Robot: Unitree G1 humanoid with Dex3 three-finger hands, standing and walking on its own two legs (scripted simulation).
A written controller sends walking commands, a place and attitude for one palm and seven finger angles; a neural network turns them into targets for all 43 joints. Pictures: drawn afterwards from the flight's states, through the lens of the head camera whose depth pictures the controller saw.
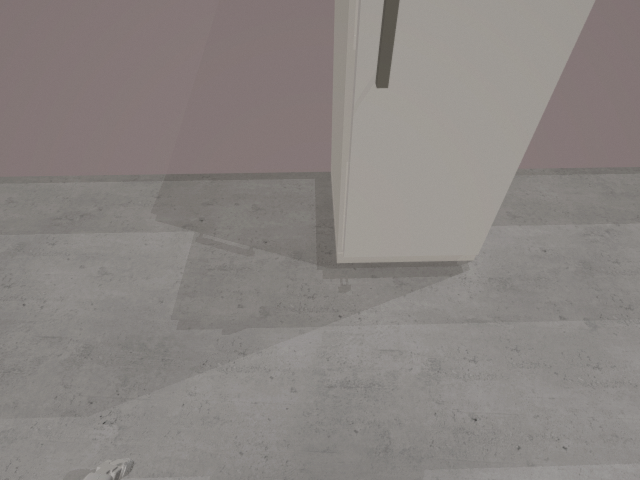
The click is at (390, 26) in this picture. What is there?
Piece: fridge door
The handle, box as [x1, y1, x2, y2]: [375, 0, 399, 87]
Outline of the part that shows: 399,0 384,0 375,82 377,87 387,87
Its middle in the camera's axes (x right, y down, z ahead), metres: +0.15 -0.54 +0.79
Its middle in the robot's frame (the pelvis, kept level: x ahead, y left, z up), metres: +0.98 -0.10 +0.26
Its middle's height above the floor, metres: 1.03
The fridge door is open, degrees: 0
